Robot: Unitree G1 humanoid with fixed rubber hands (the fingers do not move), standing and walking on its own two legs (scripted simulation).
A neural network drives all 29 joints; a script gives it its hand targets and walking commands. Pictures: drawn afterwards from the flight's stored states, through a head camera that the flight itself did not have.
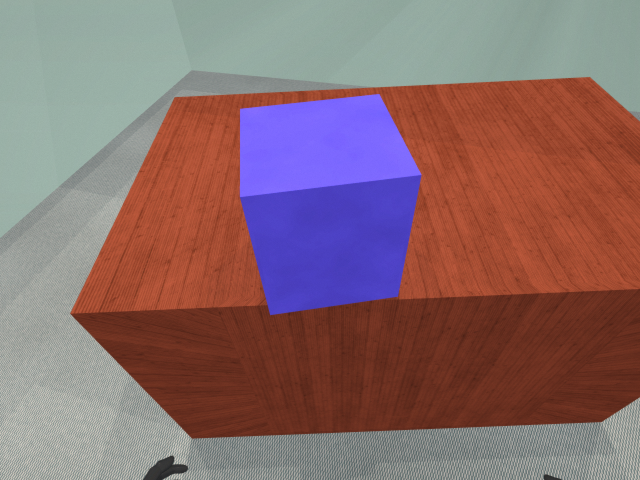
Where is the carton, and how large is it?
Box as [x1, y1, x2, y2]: [240, 94, 420, 314]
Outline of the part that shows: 379,94 240,109 240,198 270,314 397,296 419,185 420,173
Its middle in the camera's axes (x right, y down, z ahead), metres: +0.00 -0.05 +0.60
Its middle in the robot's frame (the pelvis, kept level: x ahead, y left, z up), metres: +0.50 +0.02 +0.07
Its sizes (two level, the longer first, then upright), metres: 0.210 0.200 0.250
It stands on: a pedestal, 0.70 m high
